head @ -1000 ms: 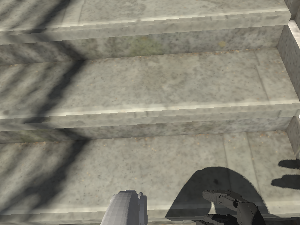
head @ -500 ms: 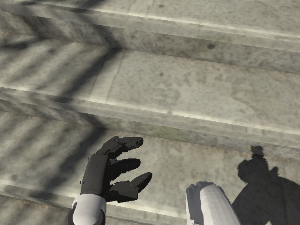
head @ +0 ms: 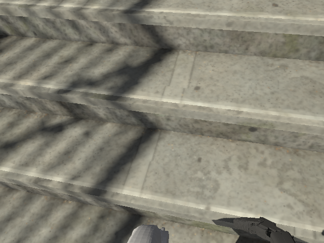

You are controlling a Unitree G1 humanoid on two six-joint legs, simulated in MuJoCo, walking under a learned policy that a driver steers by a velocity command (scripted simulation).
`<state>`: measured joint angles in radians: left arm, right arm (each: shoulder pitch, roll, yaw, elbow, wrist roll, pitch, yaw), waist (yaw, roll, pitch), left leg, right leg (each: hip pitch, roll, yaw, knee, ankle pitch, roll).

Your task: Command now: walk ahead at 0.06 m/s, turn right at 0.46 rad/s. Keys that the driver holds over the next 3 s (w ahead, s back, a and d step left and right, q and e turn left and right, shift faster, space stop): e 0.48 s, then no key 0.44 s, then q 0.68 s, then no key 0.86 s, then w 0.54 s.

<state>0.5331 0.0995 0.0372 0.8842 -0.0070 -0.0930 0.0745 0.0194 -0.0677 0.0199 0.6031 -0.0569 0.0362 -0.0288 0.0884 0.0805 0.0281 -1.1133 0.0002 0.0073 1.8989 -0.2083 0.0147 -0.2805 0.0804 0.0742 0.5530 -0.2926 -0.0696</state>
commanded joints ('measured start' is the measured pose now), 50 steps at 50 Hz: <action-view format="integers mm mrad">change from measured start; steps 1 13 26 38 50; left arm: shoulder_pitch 42 -171 -344 -424 -118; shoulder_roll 186 284 152 170 308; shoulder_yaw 59 92 47 47 47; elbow -94 -185 -347 -380 -173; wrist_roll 16 -7 74 54 65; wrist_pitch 1 69 164 163 101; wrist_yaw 34 -58 -19 -51 -23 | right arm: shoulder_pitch -181 159 53 81 -2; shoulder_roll -40 -90 -164 -213 -69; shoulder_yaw -20 -46 -55 -78 -60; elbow -136 -141 -78 -114 -109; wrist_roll -4 101 17 4 25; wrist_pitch -10 -32 -70 -92 -10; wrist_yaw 9 -7 -40 -55 -8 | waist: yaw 1 -153 -55 -105 -55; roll -147 -203 8 71 -273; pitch -5 -161 -27 -76 22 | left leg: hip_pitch -349 792 531 629 -184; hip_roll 46 -15 344 417 -3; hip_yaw -17 63 -222 -212 -4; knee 99 -804 -1233 -1164 200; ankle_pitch -30 -239 -376 -394 -434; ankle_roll -12 90 170 168 23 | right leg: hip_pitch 300 -61 -524 -412 416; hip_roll -284 -201 -3 -89 -418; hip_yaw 420 136 -19 3 0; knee -167 -137 1281 897 -143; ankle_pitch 222 1047 241 163 1128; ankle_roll -248 -52 102 60 -189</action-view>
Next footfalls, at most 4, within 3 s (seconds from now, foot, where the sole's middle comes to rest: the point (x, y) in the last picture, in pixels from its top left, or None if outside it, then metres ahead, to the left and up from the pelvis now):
0.24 left None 0.27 0.20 -0.61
0.90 right None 0.04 -0.05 -0.77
1.26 left None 0.27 0.08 -0.61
1.82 right None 0.29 -0.11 -0.61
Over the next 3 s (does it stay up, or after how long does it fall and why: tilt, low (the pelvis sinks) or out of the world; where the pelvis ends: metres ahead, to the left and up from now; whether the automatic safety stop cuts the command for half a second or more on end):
stays up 0.41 0.01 0.18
